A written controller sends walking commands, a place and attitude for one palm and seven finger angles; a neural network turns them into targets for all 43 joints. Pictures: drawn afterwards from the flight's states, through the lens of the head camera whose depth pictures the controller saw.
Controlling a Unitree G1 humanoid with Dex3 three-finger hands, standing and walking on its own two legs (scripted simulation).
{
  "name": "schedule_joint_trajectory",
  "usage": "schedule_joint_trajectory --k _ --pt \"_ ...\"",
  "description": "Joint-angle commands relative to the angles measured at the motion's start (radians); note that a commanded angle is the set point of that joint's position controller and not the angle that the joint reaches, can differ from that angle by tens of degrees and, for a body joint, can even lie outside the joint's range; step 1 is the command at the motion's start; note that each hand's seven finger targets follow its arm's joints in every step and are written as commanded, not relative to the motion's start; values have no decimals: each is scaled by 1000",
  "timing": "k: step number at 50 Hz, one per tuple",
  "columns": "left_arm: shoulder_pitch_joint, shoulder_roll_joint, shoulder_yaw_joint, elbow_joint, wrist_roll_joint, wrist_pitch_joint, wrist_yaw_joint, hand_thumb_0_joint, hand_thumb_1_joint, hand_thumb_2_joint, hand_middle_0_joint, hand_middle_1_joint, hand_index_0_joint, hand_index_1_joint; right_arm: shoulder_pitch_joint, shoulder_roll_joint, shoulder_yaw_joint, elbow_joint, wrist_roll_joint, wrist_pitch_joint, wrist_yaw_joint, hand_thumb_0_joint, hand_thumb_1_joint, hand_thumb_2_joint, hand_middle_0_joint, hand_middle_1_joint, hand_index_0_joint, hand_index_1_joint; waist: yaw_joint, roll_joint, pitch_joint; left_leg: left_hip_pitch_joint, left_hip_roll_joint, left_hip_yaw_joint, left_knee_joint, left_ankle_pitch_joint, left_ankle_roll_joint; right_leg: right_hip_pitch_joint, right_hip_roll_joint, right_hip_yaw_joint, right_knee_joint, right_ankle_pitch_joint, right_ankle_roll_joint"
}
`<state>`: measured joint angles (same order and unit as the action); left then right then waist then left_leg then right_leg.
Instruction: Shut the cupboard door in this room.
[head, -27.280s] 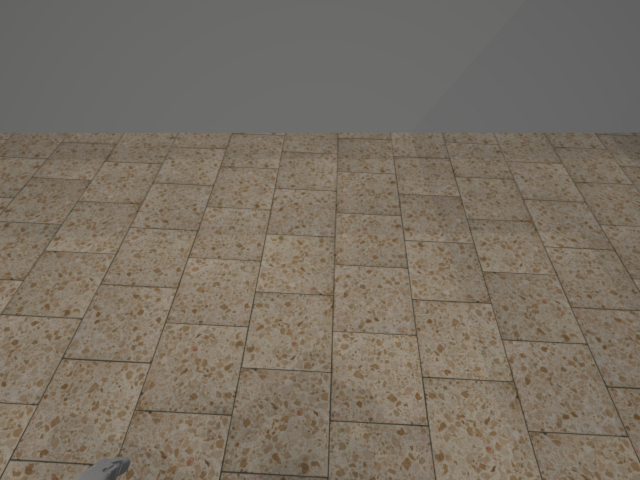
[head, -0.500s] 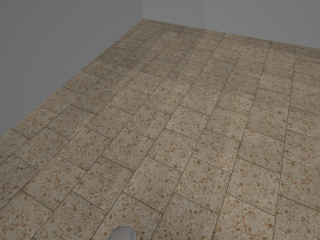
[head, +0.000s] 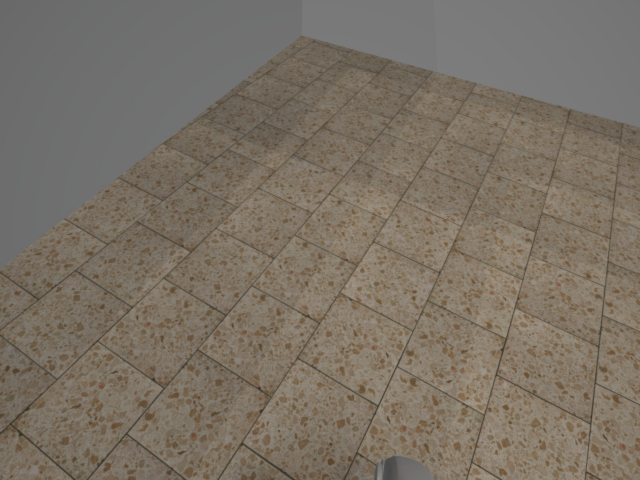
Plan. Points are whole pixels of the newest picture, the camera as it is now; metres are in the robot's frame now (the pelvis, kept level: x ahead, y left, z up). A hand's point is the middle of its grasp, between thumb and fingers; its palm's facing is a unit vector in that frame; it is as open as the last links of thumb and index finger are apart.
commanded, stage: walk around to get in front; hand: left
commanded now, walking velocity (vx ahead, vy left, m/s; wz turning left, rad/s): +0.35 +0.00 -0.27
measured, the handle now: out of the picture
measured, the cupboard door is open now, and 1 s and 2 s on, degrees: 84 84 84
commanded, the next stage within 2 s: walk to a spot facing it in 0.06 s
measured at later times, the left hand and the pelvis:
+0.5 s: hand (257, 392) +0.27 +0.12 -0.16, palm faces +0.10 -0.97 -0.20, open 7.2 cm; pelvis +0.17 -0.07 -0.01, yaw +5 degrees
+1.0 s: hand (181, 438) +0.20 +0.22 -0.18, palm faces +0.39 -0.89 -0.23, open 7.4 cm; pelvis +0.20 -0.01 +0.00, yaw +21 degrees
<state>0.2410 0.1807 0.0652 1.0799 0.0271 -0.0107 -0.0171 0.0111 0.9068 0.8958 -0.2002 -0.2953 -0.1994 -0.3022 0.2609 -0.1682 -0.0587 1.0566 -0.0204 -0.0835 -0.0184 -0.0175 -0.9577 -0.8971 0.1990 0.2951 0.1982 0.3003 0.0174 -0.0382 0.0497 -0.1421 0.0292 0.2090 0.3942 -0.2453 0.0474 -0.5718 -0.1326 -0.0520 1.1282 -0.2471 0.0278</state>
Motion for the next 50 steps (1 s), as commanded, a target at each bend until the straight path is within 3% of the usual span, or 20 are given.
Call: schedule_joint_trajectory --k 1,7,9,11,12,13,14,15,17,21,23,26,30,33,34,35,36,38,41,50 --pt "-29 15 0 -79 3 -2 -9 0 900 900 -200 -300 -200 -300 111 -99 -14 -6 2 -11 2 0 -900 -900 200 300 200 300 -12 141 60 10 269 -145 -238 199 90 -94 -32 17 -98 109 11" --pt "-191 16 -9 -141 -2 -11 -13 0 900 900 -200 -300 -200 -300 186 -122 -23 33 -9 2 3 0 -900 -900 200 300 200 300 -60 147 88 98 285 -75 -163 374 72 0 19 -51 -420 92 -21" --pt "-155 28 -9 -136 -2 -21 -7 0 900 900 -200 -300 -200 -300 175 -128 -22 41 -9 10 -2 0 -900 -900 200 300 200 300 -37 149 58 111 284 -76 -72 529 61 113 48 -70 -506 62 -41" --pt "54 80 -3 -67 3 -48 2 0 900 900 -200 -300 -200 -300 172 -125 -14 49 2 14 1 0 -900 -900 200 300 200 300 59 68 -70 47 210 -69 194 641 11 444 92 -107 -653 211 -44" --pt "196 165 16 -19 8 -64 16 0 900 900 -200 -300 -200 -300 173 -91 -8 43 14 11 8 0 -900 -900 200 300 200 300 113 -50 -196 -142 139 -32 427 376 -34 721 -84 41 -620 514 -79" --pt "280 261 33 9 -2 -71 24 0 900 900 -200 -300 -200 -300 211 -40 0 18 25 16 7 0 -900 -900 200 300 200 300 99 -217 -296 -331 0 -58 708 -330 -65 883 -347 292 -624 920 -190" --pt "237 273 31 -5 -16 -69 28 0 900 900 -200 -300 -200 -300 191 -61 -1 15 33 34 -2 0 -900 -900 200 300 200 300 94 -171 -323 -315 27 -191 825 -381 -61 781 -382 277 -680 926 -237" --pt "150 245 23 -34 -15 -62 32 0 900 900 -200 -300 -200 -300 150 -53 -4 9 29 44 1 0 -900 -900 200 300 200 300 77 -165 -247 -357 47 -216 900 -342 -66 681 -368 278 -718 749 -237" --pt "16 170 6 -77 -15 -53 44 0 900 900 -200 -300 -200 -300 84 -45 -4 1 17 65 9 0 -900 -900 200 300 200 300 30 -39 -100 -386 92 -226 897 -219 -73 488 -305 136 -766 568 -183" --pt "-88 125 -3 -113 -8 -44 50 0 900 900 -200 -300 -200 -300 137 -23 -8 4 10 111 24 0 -900 -900 200 300 200 300 -55 -105 -73 -295 88 -180 765 -137 -104 302 -241 -50 -842 373 -132" --pt "-107 113 7 -138 -4 -35 51 0 900 900 -200 -300 -200 -300 122 -21 -11 -19 3 122 31 0 -900 -900 200 300 200 300 -64 -121 -54 -292 92 -151 706 -100 -111 261 -233 -101 -859 257 -125" --pt "-104 139 14 -144 -1 -22 51 0 900 900 -200 -300 -200 -300 40 -38 -15 -71 3 124 41 0 -900 -900 200 300 200 300 -45 -135 -26 -305 88 -132 588 -105 -111 286 -242 -115 -859 160 -128" --pt "-78 191 32 -158 2 -8 48 0 900 900 -200 -300 -200 -300 -57 -75 -18 -139 6 114 48 0 -900 -900 200 300 200 300 -13 -120 -42 -293 81 -108 422 -140 -99 378 -281 -120 -779 187 -139" --pt "-61 213 39 -168 -3 8 41 0 900 900 -200 -300 -200 -300 -28 -121 -27 -160 1 108 49 0 -900 -900 200 300 200 300 -39 -30 -73 -128 48 -76 195 -10 -86 341 -251 -171 -605 145 -80" --pt "-49 190 37 -181 -9 16 37 0 900 900 -200 -300 -200 -300 22 -180 -39 -157 -2 98 49 0 -900 -900 200 300 200 300 -66 129 -108 -17 108 -194 61 140 -51 254 -186 -201 -436 47 -28" --pt "-56 124 24 -228 -16 19 28 0 900 900 -200 -300 -200 -300 67 -292 -64 -171 -7 90 42 0 -900 -900 200 300 200 300 -90 427 -98 86 358 -557 -45 475 78 2 -34 -215 -198 -380 63" --pt "-141 136 6 -257 -3 33 37 0 900 900 -200 -300 -200 -300 116 -323 -67 -144 -3 93 25 0 -900 -900 200 300 200 300 -128 411 -124 73 412 -635 -63 570 134 -32 1 -65 -37 -450 63" --pt "-138 135 17 -239 -10 28 35 0 900 900 -200 -300 -200 -300 33 -288 -56 -163 0 91 7 0 -900 -900 200 300 200 300 -82 274 -149 105 346 -549 -13 556 139 -93 6 23 79 -307 60" --pt "-73 145 21 -199 -11 28 23 0 900 900 -200 -300 -200 -300 -56 -242 -37 -199 6 78 6 0 -900 -900 200 300 200 300 -30 160 -160 87 229 -386 -9 582 93 -28 13 31 62 -141 72" --pt "-118 156 17 -229 -16 39 35 0 900 900 -200 -300 -200 -300 -20 -256 -55 -182 3 90 12 0 -900 -900 200 300 200 300 -56 149 -118 71 207 -494 -43 438 128 11 36 59 -102 -155 92"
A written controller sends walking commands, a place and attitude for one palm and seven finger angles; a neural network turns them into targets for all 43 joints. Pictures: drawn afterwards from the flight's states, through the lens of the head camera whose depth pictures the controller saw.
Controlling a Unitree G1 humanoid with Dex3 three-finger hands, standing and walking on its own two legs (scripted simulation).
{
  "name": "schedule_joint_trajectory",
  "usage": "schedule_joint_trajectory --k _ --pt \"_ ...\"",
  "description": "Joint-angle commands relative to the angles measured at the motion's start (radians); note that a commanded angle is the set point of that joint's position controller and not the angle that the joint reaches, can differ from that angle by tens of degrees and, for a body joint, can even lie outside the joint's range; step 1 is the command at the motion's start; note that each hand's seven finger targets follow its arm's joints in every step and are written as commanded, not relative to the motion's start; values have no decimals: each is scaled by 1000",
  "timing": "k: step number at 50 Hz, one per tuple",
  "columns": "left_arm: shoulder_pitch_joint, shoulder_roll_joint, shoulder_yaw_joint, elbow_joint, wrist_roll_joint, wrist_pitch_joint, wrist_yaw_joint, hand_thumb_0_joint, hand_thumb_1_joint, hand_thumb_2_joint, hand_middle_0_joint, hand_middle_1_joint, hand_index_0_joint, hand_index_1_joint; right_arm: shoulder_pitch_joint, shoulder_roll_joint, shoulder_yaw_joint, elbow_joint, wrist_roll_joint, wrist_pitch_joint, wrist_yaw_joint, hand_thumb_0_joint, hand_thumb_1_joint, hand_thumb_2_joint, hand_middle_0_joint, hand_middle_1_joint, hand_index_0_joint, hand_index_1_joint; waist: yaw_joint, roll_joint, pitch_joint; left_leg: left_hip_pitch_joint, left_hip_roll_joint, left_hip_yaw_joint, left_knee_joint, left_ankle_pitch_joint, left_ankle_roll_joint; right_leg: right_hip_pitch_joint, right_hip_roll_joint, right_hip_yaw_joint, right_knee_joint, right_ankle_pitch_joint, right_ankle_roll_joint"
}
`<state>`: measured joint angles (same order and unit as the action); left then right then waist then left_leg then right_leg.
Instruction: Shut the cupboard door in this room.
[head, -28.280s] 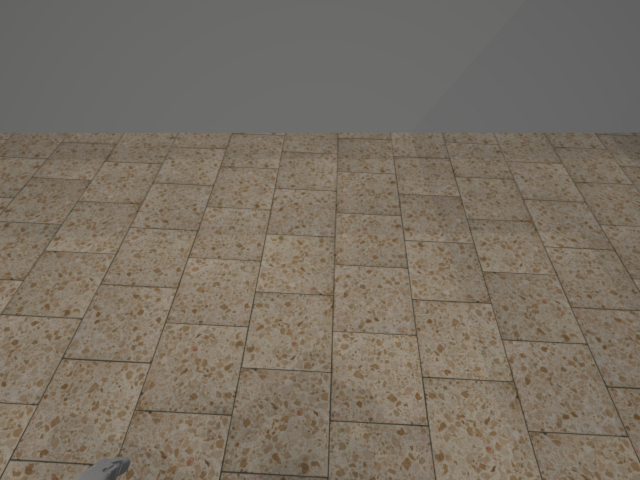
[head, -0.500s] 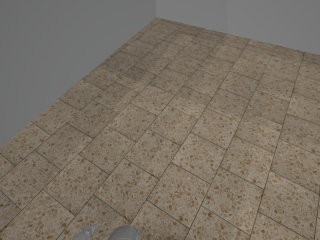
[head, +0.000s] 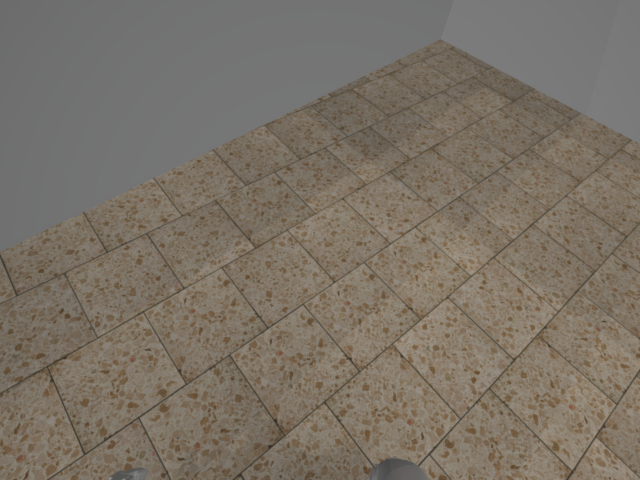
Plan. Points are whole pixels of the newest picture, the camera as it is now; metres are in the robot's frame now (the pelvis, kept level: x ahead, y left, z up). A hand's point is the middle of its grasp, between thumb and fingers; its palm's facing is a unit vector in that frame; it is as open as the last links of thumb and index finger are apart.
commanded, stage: walk to a spot facing it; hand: left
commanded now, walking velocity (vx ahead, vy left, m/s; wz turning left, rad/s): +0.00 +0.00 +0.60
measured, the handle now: out of the picture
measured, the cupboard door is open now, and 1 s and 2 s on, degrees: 84 84 84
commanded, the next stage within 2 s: none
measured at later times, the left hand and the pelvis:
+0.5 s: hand out of the picture +0.00 +0.14 -0.15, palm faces +0.31 -0.92 -0.25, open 7.4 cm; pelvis -0.03 -0.07 +0.00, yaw +20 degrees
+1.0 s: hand out of the picture -0.11 +0.23 -0.17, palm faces +0.60 -0.76 -0.24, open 7.4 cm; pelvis -0.05 -0.01 +0.00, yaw +36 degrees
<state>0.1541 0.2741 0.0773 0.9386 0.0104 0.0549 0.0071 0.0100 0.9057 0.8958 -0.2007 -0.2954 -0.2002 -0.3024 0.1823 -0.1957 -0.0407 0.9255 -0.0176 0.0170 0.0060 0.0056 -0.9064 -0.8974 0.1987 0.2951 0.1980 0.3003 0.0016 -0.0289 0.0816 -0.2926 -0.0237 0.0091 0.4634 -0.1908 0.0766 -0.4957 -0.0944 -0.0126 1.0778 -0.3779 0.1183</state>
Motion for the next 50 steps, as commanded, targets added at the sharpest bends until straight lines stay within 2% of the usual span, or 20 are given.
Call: schedule_joint_trajectory --k 1,6,11,12,13,14,16,17,19,28,30,32,33,34,35,36,39,41,45,50 --pt "-44 66 3 -94 1 -28 11 0 900 900 -200 -300 -200 -300 66 -229 -74 -49 0 -9 -11 0 -900 -900 200 300 200 300 -44 155 -148 222 258 -312 -111 380 100 -60 4 20 -74 -35 -1" --pt "-70 56 -2 -115 -6 -31 15 0 900 900 -200 -300 -200 -300 62 -237 -85 -47 -5 4 -9 0 -900 -900 200 300 200 300 -51 174 -147 158 242 -411 -99 308 107 26 41 27 -221 -79 -22" --pt "61 71 3 -101 -10 -41 21 0 900 900 -200 -300 -200 -300 -12 -222 -91 -75 0 17 -3 0 -900 -900 200 300 200 300 11 151 -165 -53 153 -435 -40 175 41 352 79 1 -598 89 -55" --pt "108 108 14 -95 -5 -47 25 0 900 900 -200 -300 -200 -300 -18 -192 -88 -84 7 18 2 0 -900 -900 200 300 200 300 36 66 -182 -179 96 -380 37 10 -12 494 -7 68 -741 104 -81" --pt "115 192 28 -108 14 -56 32 0 900 900 -200 -300 -200 -300 -5 -129 -80 -104 14 16 7 0 -900 -900 200 300 200 300 42 -203 -170 -366 -40 -180 263 -254 -96 569 -279 349 -856 4 -182" --pt "61 208 16 -133 9 -48 30 0 900 900 -200 -300 -200 -300 -25 -158 -84 -116 -1 17 7 0 -900 -900 200 300 200 300 30 -197 -114 -341 -53 -101 470 -362 -113 390 -402 374 -863 67 -259" --pt "-29 151 14 -158 3 -52 34 0 900 900 -200 -300 -200 -300 -12 -170 -93 -82 -4 44 16 0 -900 -900 200 300 200 300 -18 -153 -46 -282 5 -108 690 -286 -113 206 -321 292 -873 22 -244" --pt "-71 118 3 -164 4 -54 29 0 900 900 -200 -300 -200 -300 7 -161 -89 -60 -8 49 23 0 -900 -900 200 300 200 300 -43 -124 -5 -276 27 -88 746 -215 -123 186 -253 172 -841 93 -221" --pt "-56 91 -6 -162 6 -65 26 0 900 900 -200 -300 -200 -300 45 -147 -80 -44 -6 51 28 0 -900 -900 200 300 200 300 -48 -152 -27 -286 35 -55 774 -156 -145 253 -203 57 -794 245 -203" --pt "123 176 16 -91 19 -58 20 0 900 900 -200 -300 -200 -300 -110 -132 -48 -82 9 39 26 0 -900 -900 200 300 200 300 49 -187 -95 -176 47 46 392 -289 -159 441 -270 -24 -694 549 -246" --pt "130 193 24 -83 19 -54 19 0 900 900 -200 -300 -200 -300 -100 -133 -41 -81 13 30 23 0 -900 -900 200 300 200 300 52 -209 -134 -123 37 71 284 -285 -147 474 -278 -42 -647 616 -243" --pt "108 195 29 -78 15 -50 17 0 900 900 -200 -300 -200 -300 -48 -142 -42 -73 13 18 20 0 -900 -900 200 300 200 300 17 -205 -164 -18 31 91 82 -171 -136 457 -267 -96 -552 618 -195" --pt "99 187 29 -78 5 -45 15 0 900 900 -200 -300 -200 -300 0 -171 -48 -62 11 10 21 0 -900 -900 200 300 200 300 -12 -135 -189 120 40 76 -71 -12 -122 379 -246 -139 -458 556 -144" --pt "111 140 24 -99 -1 -40 10 0 900 900 -200 -300 -200 -300 52 -267 -70 -55 4 -3 18 0 -900 -900 200 300 200 300 -43 99 -237 330 210 -130 -123 237 -57 158 -161 -186 -269 268 -75" --pt "70 69 -2 -139 0 -36 4 0 900 900 -200 -300 -200 -300 107 -364 -96 -46 5 0 12 0 -900 -900 200 300 200 300 -77 356 -223 421 443 -392 -79 684 72 -111 -54 -156 -96 -296 -19" --pt "-8 85 -9 -146 9 -18 18 0 900 900 -200 -300 -200 -300 164 -354 -94 -13 8 3 0 0 -900 -900 200 300 200 300 -110 323 -219 370 445 -361 -55 765 108 -106 -57 -55 1 -293 -24" --pt "-35 87 3 -105 -1 -27 7 0 900 900 -200 -300 -200 -300 35 -265 -68 -43 1 0 -20 0 -900 -900 200 300 200 300 -48 216 -119 273 293 -236 -44 721 81 -111 -36 -9 83 -109 -20" --pt "4 90 5 -87 -1 -28 1 0 900 900 -200 -300 -200 -300 -1 -248 -61 -60 4 -7 -18 0 -900 -900 200 300 200 300 -21 180 -134 277 252 -196 -57 663 60 -87 -24 -12 73 -42 -13" --pt "-5 91 2 -96 1 -25 3 0 900 900 -200 -300 -200 -300 14 -248 -63 -64 4 -9 -14 0 -900 -900 200 300 200 300 -23 147 -139 271 238 -243 -85 522 77 -74 -9 5 11 -8 -1" --pt "-91 88 -3 -133 6 -40 -13 0 900 900 -200 -300 -200 -300 69 -251 -70 -53 -3 -17 -8 0 -900 -900 200 300 200 300 -55 170 -93 257 244 -382 -154 125 110 -101 7 6 -119 -33 -9"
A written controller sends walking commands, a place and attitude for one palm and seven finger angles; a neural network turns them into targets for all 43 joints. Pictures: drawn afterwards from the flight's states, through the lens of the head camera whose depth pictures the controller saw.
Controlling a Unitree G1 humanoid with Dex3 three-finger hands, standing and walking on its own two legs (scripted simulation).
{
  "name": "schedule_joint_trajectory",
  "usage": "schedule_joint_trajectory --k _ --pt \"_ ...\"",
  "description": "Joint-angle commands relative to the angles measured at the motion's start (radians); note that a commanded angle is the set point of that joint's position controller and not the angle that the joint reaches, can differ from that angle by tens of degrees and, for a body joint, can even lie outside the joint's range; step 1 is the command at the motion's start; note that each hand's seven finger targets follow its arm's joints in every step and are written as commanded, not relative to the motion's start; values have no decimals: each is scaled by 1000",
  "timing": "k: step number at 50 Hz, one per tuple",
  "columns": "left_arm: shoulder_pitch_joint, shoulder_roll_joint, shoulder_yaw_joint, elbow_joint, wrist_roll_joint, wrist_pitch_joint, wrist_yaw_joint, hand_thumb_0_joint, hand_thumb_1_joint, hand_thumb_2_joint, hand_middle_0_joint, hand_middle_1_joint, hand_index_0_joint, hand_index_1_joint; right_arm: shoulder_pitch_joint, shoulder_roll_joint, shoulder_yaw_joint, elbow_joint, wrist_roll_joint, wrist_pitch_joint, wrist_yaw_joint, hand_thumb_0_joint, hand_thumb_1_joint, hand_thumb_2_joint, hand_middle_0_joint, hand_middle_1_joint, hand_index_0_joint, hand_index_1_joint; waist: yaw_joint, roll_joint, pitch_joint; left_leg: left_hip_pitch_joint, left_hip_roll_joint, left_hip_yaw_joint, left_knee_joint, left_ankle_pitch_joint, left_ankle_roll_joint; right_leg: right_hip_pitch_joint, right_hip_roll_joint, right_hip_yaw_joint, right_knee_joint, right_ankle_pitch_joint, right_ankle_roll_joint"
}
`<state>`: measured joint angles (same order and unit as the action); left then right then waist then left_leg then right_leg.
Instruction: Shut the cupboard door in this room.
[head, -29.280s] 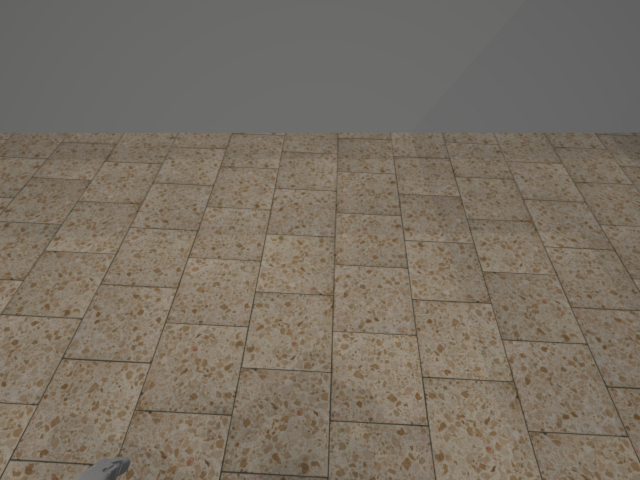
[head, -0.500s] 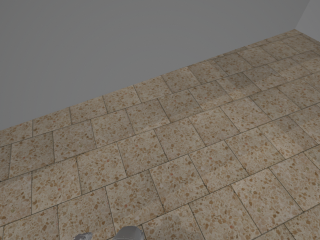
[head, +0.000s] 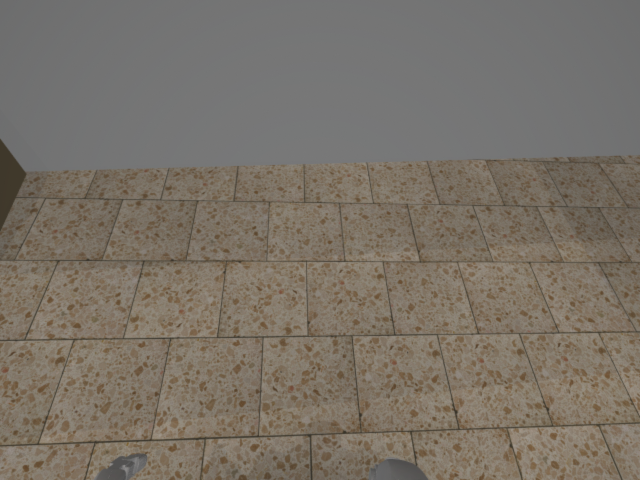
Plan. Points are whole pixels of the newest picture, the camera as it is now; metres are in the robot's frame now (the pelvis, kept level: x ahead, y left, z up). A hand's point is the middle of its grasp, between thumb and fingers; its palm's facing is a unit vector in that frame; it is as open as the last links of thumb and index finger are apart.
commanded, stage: walk to a spot facing it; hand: left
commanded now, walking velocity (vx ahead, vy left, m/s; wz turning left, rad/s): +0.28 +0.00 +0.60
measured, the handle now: out of the picture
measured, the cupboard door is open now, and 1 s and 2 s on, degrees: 84 84 84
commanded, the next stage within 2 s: turn to face it in 1.78 s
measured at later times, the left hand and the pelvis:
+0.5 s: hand out of the picture +0.05 +0.15 -0.16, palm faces +0.35 -0.90 -0.25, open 7.4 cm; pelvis +0.11 -0.03 +0.00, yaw +20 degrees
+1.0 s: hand (131, 377) +0.26 +0.31 -0.17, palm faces +0.53 -0.83 -0.16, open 7.4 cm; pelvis +0.28 +0.11 +0.00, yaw +30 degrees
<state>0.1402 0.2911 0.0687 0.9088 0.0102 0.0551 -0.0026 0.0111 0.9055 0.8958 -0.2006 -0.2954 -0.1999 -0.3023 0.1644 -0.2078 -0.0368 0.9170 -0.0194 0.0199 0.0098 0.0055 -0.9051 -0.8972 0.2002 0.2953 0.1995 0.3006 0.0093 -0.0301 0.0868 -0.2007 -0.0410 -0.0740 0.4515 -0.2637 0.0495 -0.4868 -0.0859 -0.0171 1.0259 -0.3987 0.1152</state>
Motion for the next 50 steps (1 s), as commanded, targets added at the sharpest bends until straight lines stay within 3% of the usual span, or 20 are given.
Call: schedule_joint_trajectory --k 1,6,9,10,11,12,13,14,17,23,29,31,33,34,35,36,37,39,43,50 --pt "-97 72 5 -114 7 -45 -7 0 900 900 -200 -300 -200 -300 101 -235 -75 -41 -3 -22 -11 0 -900 -900 200 300 200 300 -70 177 -87 165 262 -327 -147 155 142 -111 4 10 -103 -23 -10" --pt "-88 54 1 -127 4 -66 -19 0 900 900 -200 -300 -200 -300 82 -236 -77 -40 -7 -26 -12 0 -900 -900 200 300 200 300 -50 206 -78 60 222 -383 -118 83 131 51 54 -23 -325 -36 -31" --pt "111 77 15 -70 5 -87 -16 0 900 900 -200 -300 -200 -300 25 -196 -70 -51 4 -29 -14 0 -900 -900 200 300 200 300 58 89 -130 -207 117 -293 83 4 57 480 42 -20 -630 125 -51" --pt "211 178 37 -45 16 -101 -1 0 900 900 -200 -300 -200 -300 59 -117 -53 -61 16 -40 -8 0 -900 -900 200 300 200 300 91 -185 -197 -437 9 -132 339 -216 -12 737 -224 248 -753 -42 -119" --pt "252 224 41 -48 8 -92 8 0 900 900 -200 -300 -200 -300 10 -128 -55 -98 10 -41 -3 0 -900 -900 200 300 200 300 109 -264 -146 -552 -19 -12 546 -351 -50 678 -434 496 -842 -113 -206" --pt "222 208 42 -53 3 -94 13 0 900 900 -200 -300 -200 -300 -20 -174 -69 -93 1 -32 7 0 -900 -900 200 300 200 300 92 -181 -85 -534 47 -39 667 -291 -44 514 -442 508 -881 -273 -239" --pt "170 182 37 -60 6 -101 12 0 900 900 -200 -300 -200 -300 -38 -160 -70 -82 -5 -25 18 0 -900 -900 200 300 200 300 67 -159 1 -540 80 -28 747 -213 -46 392 -419 486 -917 -384 -229" --pt "122 129 24 -61 7 -108 12 0 900 900 -200 -300 -200 -300 -28 -150 -71 -57 -10 -16 28 0 -900 -900 200 300 200 300 31 -113 48 -525 103 -17 778 -114 -53 321 -367 356 -919 -317 -194" --pt "106 46 2 -42 6 -127 12 0 900 900 -200 -300 -200 -300 69 -98 -62 -2 -9 1 42 0 -900 -900 200 300 200 300 -20 -115 10 -472 113 37 779 39 -84 355 -233 16 -860 87 -141" --pt "257 26 -4 43 15 -142 21 0 900 900 -200 -300 -200 -300 -60 -61 -43 -35 -6 2 51 0 -900 -900 200 300 200 300 12 -117 21 -556 131 107 646 72 -91 497 -237 -143 -819 448 -159" --pt "360 52 -10 99 18 -142 23 0 900 900 -200 -300 -200 -300 -223 -37 -4 -77 -4 -24 63 0 -900 -900 200 300 200 300 57 -119 29 -436 95 209 290 54 -41 580 -252 -225 -759 740 -171" --pt "350 79 -6 111 16 -141 21 0 900 900 -200 -300 -200 -300 -153 -52 -6 -58 -6 -36 52 0 -900 -900 200 300 200 300 20 -138 -33 -303 47 254 226 -4 -6 612 -268 -252 -640 961 -170" --pt "315 121 -10 105 6 -141 17 0 900 900 -200 -300 -200 -300 30 -101 -23 -15 -12 -49 33 0 -900 -900 200 300 200 300 -79 -136 -161 -5 -27 282 121 12 37 536 -252 -300 -343 1113 -135" --pt "280 118 -9 88 -2 -144 9 0 900 900 -200 -300 -200 -300 202 -175 -46 24 -16 -53 19 0 -900 -900 200 300 200 300 -173 -80 -285 313 49 195 54 130 70 342 -230 -292 -75 887 -103" --pt "306 42 -11 53 -14 -141 -11 0 900 900 -200 -300 -200 -300 291 -310 -80 54 -20 -56 6 0 -900 -900 200 300 200 300 -174 196 -373 596 373 -256 66 384 192 -44 -46 -240 262 -16 -53" --pt "218 34 -18 10 -11 -135 -3 0 900 900 -200 -300 -200 -300 329 -357 -86 58 9 -54 1 0 -900 -900 200 300 200 300 -176 154 -397 577 491 -372 -23 513 251 -163 -40 -117 384 -190 -61" --pt "159 20 -20 13 -13 -130 9 0 900 900 -200 -300 -200 -300 263 -328 -85 50 15 -67 -15 0 -900 -900 200 300 200 300 -157 113 -338 469 487 -354 -60 501 248 -201 -60 -28 426 -109 -62" --pt "156 4 -14 53 6 -119 1 0 900 900 -200 -300 -200 -300 142 -206 -51 29 7 -84 -23 0 -900 -900 200 300 200 300 -84 82 -144 225 386 -188 -98 480 185 -165 -109 0 353 -14 -63" --pt "262 -47 -19 102 23 -83 -4 0 900 900 -200 -300 -200 -300 73 -118 -26 41 10 -104 -17 0 -900 -900 200 300 200 300 17 113 -92 26 261 -10 -183 435 130 -31 -94 -31 185 95 -46" --pt "25 -31 -14 17 18 -75 -16 0 900 900 -200 -300 -200 -300 190 -105 -38 88 11 -112 -23 0 -900 -900 200 300 200 300 -20 107 5 126 255 -29 -244 439 129 -185 -83 -39 -10 240 -33"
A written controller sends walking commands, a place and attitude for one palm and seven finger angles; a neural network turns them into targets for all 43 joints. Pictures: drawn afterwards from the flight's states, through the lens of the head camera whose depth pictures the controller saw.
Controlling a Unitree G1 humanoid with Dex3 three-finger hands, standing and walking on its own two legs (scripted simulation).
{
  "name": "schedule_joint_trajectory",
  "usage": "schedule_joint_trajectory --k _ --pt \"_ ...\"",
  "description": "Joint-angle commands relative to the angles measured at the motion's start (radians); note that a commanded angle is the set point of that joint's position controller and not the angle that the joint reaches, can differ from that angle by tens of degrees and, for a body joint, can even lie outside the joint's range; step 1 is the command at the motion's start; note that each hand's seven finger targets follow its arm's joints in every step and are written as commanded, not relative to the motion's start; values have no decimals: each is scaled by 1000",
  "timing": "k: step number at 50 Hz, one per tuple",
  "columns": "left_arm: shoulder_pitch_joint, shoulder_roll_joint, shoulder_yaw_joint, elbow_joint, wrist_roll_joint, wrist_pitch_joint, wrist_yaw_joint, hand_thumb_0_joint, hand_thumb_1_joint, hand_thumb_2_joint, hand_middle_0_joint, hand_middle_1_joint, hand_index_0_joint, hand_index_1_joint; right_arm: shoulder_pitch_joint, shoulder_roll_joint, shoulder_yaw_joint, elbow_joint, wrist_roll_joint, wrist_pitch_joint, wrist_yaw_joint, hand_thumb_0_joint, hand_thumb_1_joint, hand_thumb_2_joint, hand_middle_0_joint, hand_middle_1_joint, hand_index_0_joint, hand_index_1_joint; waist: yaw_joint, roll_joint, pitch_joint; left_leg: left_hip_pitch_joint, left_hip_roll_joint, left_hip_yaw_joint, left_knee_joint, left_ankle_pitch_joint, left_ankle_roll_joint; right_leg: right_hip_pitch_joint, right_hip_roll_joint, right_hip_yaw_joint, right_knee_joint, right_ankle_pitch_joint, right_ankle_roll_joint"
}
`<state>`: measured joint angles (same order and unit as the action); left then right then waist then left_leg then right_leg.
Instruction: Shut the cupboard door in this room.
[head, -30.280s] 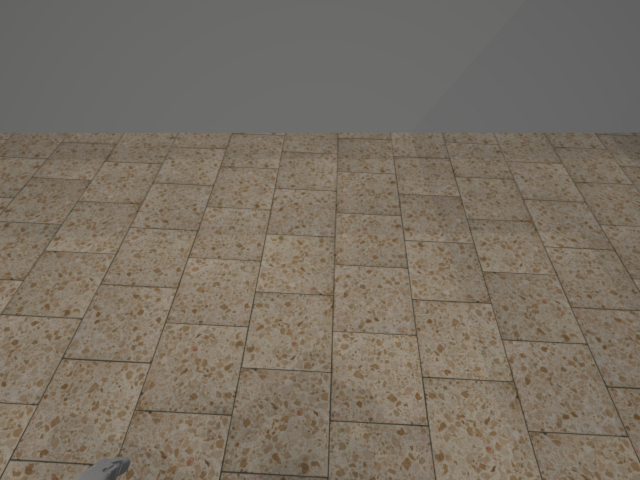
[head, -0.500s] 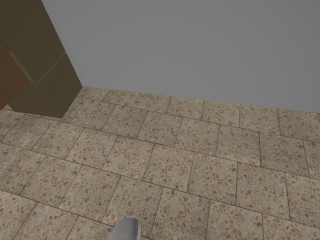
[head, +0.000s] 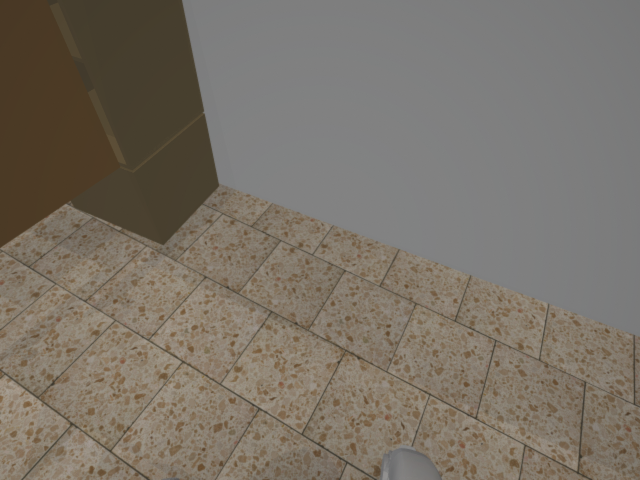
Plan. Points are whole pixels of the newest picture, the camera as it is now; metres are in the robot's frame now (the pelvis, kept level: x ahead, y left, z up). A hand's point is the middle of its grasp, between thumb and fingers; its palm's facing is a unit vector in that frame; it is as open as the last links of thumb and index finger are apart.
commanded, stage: walk to a spot facing it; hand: left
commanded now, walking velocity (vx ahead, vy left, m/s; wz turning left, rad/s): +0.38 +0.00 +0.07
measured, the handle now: out of the picture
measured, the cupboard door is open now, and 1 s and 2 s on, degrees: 84 84 84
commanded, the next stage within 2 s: turn to face it in 0.78 s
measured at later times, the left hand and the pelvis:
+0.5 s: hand (246, 421) +0.23 +0.13 -0.16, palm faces +0.14 -0.96 -0.23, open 7.2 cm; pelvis +0.22 -0.07 +0.00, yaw +6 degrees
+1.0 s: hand (211, 340) +0.36 +0.22 -0.18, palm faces +0.35 -0.92 -0.16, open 7.4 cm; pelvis +0.39 +0.04 +0.00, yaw +17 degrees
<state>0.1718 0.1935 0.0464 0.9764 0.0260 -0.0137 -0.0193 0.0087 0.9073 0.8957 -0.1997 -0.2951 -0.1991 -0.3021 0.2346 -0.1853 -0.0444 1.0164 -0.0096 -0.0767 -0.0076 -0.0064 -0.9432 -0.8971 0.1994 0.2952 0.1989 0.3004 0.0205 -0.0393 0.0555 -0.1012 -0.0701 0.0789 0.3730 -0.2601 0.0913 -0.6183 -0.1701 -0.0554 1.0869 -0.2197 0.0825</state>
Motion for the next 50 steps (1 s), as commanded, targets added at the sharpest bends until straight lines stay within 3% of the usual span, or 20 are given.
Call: schedule_joint_trajectory --k 1,6,8,11,12,13,14,15,16,20,24,33,35,37,38,39,40,42,45,50 --pt "-41 69 7 -62 0 -9 -2 0 900 900 -200 -300 -200 -300 136 -127 -31 -2 0 -16 -7 0 -900 -900 200 300 200 300 -38 114 43 57 290 -186 -164 447 89 -65 6 -2 -118 67 -5" --pt "-185 54 -1 -118 -6 -24 -9 0 900 900 -200 -300 -200 -300 217 -131 -30 37 -12 -12 -16 0 -900 -900 200 300 200 300 -79 125 62 137 312 -196 -111 534 85 -9 45 -21 -362 38 -45" --pt "-175 54 1 -118 -7 -29 -9 0 900 900 -200 -300 -200 -300 214 -143 -30 49 -14 -7 -18 0 -900 -900 200 300 200 300 -66 144 52 121 310 -184 -71 626 74 104 79 -48 -440 1 -69" --pt "143 114 21 -25 -2 -49 1 0 900 900 -200 -300 -200 -300 185 -155 -32 58 -3 -4 -16 0 -900 -900 200 300 200 300 85 59 -97 13 238 -131 284 765 12 548 128 -67 -595 93 -109" --pt "308 208 45 26 10 -63 14 0 900 900 -200 -300 -200 -300 201 -113 -27 46 7 -9 -5 0 -900 -900 200 300 200 300 137 -113 -222 -213 141 -64 580 442 -29 827 -92 166 -619 168 -172" --pt "377 280 57 58 -4 -57 20 0 900 900 -200 -300 -200 -300 228 -74 -21 23 14 -8 -5 0 -900 -900 200 300 200 300 109 -225 -277 -429 13 -54 862 -277 -59 919 -331 516 -711 296 -279" --pt "288 269 57 37 -15 -55 19 0 900 900 -200 -300 -200 -300 197 -94 -28 31 13 4 -3 0 -900 -900 200 300 200 300 98 -151 -235 -436 80 -143 966 -262 -41 772 -329 519 -792 5 -295" --pt "190 223 47 10 -12 -52 20 0 900 900 -200 -300 -200 -300 141 -78 -32 22 5 14 5 0 -900 -900 200 300 200 300 68 -72 -101 -493 119 -136 1011 -186 -42 618 -298 489 -859 -252 -274" --pt "111 169 38 -1 -14 -52 26 0 900 900 -200 -300 -200 -300 108 -65 -31 26 -3 25 11 0 -900 -900 200 300 200 300 34 -11 -13 -502 166 -145 985 -93 -44 493 -264 371 -882 -288 -233" --pt "104 72 10 24 -5 -70 29 0 900 900 -200 -300 -200 -300 185 -10 -23 63 -16 67 20 0 -900 -900 200 300 200 300 -43 -85 12 -443 188 -105 870 37 -88 332 -144 82 -919 -103 -162" --pt "143 72 13 50 -3 -86 32 0 900 900 -200 -300 -200 -300 113 -3 -27 27 -17 75 32 0 -900 -900 200 300 200 300 -48 -77 37 -512 211 -79 751 109 -115 361 -137 -7 -955 -39 -174" --pt "295 109 10 113 -2 -82 38 0 900 900 -200 -300 -200 -300 -192 -7 -4 -88 -12 49 62 0 -900 -900 200 300 200 300 35 -71 61 -480 174 19 331 72 -83 603 -182 -106 -866 286 -179" --pt "293 124 15 116 -1 -76 38 0 900 900 -200 -300 -200 -300 -182 -26 -6 -95 -12 45 58 0 -900 -900 200 300 200 300 20 -86 43 -415 154 38 285 14 -62 637 -197 -126 -799 401 -176" --pt "274 146 14 115 -6 -72 37 0 900 900 -200 -300 -200 -300 -34 -66 -16 -61 -20 33 46 0 -900 -900 200 300 200 300 -60 -45 -51 -164 89 82 177 22 -39 601 -166 -200 -540 586 -140" --pt "263 141 12 102 -14 -72 32 0 900 900 -200 -300 -200 -300 125 -136 -34 -23 -25 27 34 0 -900 -900 200 300 200 300 -133 42 -170 135 131 19 112 120 -11 447 -119 -228 -285 491 -97" --pt "300 74 5 68 -23 -70 17 0 900 900 -200 -300 -200 -300 235 -265 -65 -1 -29 22 18 0 -900 -900 200 300 200 300 -151 328 -285 409 422 -405 81 340 105 108 54 -222 42 -141 -30" --pt "230 83 -2 31 -15 -74 24 0 900 900 -200 -300 -200 -300 270 -302 -67 16 -3 30 11 0 -900 -900 200 300 200 300 -158 288 -308 416 524 -491 19 471 177 7 72 -97 166 -392 -48" --pt "139 56 -2 34 -14 -60 31 0 900 900 -200 -300 -200 -300 140 -230 -54 -13 -2 21 -10 0 -900 -900 200 300 200 300 -112 165 -166 207 491 -404 -25 425 155 -55 17 5 239 -274 -44" --pt "184 25 -3 80 -2 -34 23 0 900 900 -200 -300 -200 -300 42 -123 -17 -19 -3 -1 -12 0 -900 -900 200 300 200 300 -31 132 -64 -7 365 -184 -67 590 79 75 -5 10 110 -161 -26" --pt "164 40 19 27 -4 8 29 0 900 900 -200 -300 -200 -300 14 -124 -36 -44 -3 13 -5 0 -900 -900 200 300 200 300 7 139 -32 -110 308 -138 -81 642 76 102 32 -1 35 -55 17"
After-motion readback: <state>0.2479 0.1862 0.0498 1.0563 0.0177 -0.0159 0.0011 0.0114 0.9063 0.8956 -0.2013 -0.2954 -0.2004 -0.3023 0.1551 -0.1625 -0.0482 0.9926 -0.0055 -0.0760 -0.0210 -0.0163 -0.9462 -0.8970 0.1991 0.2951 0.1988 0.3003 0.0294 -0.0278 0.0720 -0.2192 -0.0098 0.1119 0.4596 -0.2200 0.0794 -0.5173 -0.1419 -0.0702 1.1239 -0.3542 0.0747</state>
